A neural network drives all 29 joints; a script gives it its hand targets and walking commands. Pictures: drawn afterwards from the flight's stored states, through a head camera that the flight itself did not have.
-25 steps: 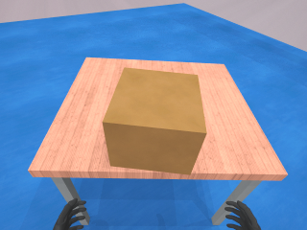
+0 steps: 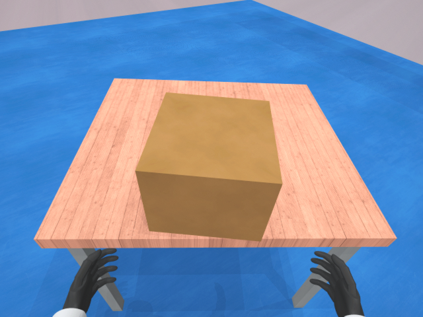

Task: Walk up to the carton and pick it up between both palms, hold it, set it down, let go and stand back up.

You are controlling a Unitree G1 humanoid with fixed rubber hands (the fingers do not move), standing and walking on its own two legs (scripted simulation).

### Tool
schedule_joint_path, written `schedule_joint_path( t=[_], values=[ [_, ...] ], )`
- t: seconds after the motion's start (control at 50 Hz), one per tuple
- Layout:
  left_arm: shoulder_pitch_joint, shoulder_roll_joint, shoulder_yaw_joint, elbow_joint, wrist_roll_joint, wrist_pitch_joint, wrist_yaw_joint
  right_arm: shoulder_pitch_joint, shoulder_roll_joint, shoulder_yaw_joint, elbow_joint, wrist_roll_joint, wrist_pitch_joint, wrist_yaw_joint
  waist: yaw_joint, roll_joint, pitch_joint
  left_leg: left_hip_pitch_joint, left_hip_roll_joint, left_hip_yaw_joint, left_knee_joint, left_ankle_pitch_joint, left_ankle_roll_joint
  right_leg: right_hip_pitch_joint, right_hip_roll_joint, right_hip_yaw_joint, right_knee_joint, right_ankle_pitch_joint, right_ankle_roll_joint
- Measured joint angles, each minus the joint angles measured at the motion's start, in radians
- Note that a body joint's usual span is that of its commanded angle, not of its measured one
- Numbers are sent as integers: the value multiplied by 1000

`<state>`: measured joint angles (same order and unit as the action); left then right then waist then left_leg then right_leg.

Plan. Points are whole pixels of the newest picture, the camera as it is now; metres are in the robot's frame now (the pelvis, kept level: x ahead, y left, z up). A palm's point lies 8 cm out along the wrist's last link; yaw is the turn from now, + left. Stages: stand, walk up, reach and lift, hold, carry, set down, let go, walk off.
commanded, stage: reach and lift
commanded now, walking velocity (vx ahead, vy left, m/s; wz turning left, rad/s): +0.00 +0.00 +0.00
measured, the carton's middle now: (211, 163) +0.50 +0.03 +0.01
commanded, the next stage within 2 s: none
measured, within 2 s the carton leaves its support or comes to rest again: neither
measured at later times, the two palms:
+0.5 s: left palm (95, 237) +0.27 +0.23 +0.03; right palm (346, 255) +0.27 -0.23 +0.03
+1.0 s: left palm (98, 187) +0.34 +0.24 +0.08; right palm (344, 209) +0.34 -0.23 +0.08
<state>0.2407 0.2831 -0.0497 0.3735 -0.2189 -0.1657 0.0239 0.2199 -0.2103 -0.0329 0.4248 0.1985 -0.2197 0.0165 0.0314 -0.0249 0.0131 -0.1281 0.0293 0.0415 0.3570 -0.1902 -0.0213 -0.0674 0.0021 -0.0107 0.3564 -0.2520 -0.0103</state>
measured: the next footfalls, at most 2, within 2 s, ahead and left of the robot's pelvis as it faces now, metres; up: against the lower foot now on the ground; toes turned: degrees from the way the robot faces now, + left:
none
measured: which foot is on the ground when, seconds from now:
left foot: down 0.00-1.00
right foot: down 0.00-1.00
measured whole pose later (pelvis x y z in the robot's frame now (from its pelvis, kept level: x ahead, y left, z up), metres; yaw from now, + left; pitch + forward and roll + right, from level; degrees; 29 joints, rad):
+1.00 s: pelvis -0.01 +0.00 +0.00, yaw -2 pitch +3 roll +0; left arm -0.38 0.34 0.10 0.40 -0.25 0.26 -0.01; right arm -0.36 -0.38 0.05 0.49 0.39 0.07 -0.06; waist 0.02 -0.01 0.00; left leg -0.23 0.04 0.04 0.36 -0.17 -0.02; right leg -0.18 0.02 0.02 0.34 -0.21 -0.01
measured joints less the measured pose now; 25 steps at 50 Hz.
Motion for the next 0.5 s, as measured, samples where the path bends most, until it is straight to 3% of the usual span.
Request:
schedule_joint_path(
  t=[0.24,0.34,0.5],
  values=[
    [-118,8,-10,85,-41,-86,-10,-102,-23,31,54,71,-48,-13,-8,9,0,-20,2,-2,29,-14,1,-19,4,7,23,-9,1],
    [-192,17,-3,91,-66,-25,-9,-168,-45,44,63,98,-6,-22,-9,12,-4,-30,2,0,26,-9,0,-35,5,13,28,-6,1],
    [-296,12,50,10,-48,150,-24,-269,-92,59,21,135,93,-39,-10,15,-8,-19,6,2,-2,7,-2,-26,11,20,-1,14,-1]
  ],
)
